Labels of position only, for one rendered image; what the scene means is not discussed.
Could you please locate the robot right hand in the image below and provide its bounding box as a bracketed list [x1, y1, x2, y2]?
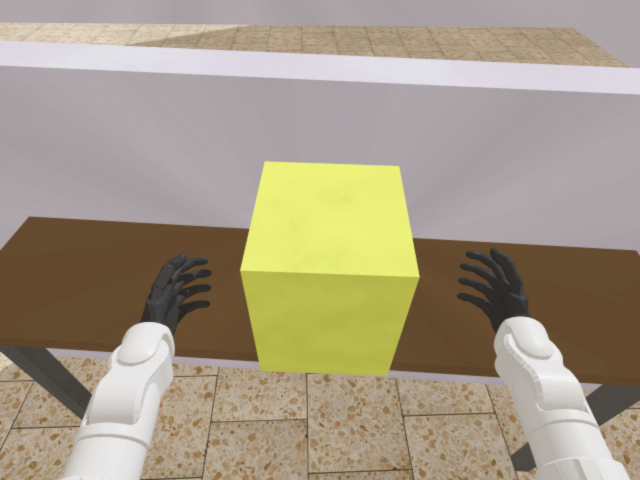
[457, 248, 531, 334]

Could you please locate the robot right forearm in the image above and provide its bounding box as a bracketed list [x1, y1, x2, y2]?
[494, 317, 630, 480]

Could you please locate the robot left hand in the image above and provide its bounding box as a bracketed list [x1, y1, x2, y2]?
[140, 253, 211, 336]

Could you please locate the carton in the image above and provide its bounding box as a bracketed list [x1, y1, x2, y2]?
[240, 161, 420, 376]

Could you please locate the table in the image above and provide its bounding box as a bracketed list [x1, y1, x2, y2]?
[0, 216, 640, 472]

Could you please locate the robot left forearm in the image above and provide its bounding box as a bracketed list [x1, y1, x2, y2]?
[59, 322, 175, 480]

